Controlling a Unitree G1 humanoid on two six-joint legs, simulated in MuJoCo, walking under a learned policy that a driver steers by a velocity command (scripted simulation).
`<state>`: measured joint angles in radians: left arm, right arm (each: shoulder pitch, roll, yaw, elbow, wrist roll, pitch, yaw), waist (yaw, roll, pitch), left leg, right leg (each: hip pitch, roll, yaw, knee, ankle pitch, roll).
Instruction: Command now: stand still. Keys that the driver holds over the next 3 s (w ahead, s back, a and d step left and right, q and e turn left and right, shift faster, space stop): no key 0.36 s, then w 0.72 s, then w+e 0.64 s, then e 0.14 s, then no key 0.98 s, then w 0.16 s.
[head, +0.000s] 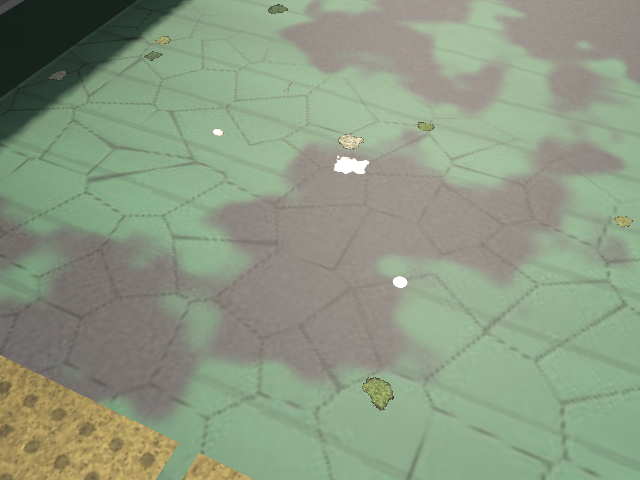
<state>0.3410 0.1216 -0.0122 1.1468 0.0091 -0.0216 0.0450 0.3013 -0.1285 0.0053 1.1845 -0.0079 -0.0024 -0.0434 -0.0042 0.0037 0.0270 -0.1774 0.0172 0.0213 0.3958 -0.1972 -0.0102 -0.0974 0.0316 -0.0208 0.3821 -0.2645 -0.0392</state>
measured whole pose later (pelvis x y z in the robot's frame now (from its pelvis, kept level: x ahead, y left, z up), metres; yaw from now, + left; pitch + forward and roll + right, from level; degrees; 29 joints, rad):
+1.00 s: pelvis +0.21 +0.06 +0.00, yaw +0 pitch +1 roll +0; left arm 0.13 0.19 0.05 0.97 0.03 -0.04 -0.03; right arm 0.53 -0.11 -0.01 1.12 -0.02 -0.10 -0.01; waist -0.03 -0.03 0.02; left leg 0.07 -0.07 0.08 0.20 -0.29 0.08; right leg -0.64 -0.07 -0.07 0.89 -0.11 -0.05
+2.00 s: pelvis +0.75 +0.03 +0.00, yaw -26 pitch +1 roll +0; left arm 0.17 0.29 0.09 0.81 0.03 0.01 -0.02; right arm 0.28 -0.23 -0.04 0.85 -0.02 -0.08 -0.01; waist -0.02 -0.04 0.08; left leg -0.22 0.01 0.14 0.37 -0.17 0.05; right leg -0.59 0.03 0.04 1.06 -0.31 -0.02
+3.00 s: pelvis +0.82 -0.01 +0.00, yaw -28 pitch -1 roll +0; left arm 0.31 0.18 0.02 1.10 0.03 0.00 0.01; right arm 0.36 -0.18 -0.03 1.07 -0.01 0.00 -0.02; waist -0.01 0.01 -0.01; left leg -0.11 -0.01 0.02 0.41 -0.31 0.04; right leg -0.28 0.02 -0.03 0.60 -0.36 -0.05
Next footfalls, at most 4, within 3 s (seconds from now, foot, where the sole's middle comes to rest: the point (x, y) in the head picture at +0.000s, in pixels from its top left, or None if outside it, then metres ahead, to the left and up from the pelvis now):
0.68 left None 0.13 0.12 -0.78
1.18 right None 0.48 -0.01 -0.78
1.72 left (296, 348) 0.84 0.09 -0.78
2.20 right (390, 352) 0.83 -0.13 -0.78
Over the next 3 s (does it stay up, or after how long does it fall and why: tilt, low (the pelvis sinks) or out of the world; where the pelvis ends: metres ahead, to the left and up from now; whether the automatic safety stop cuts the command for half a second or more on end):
stays up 0.82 -0.01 0.00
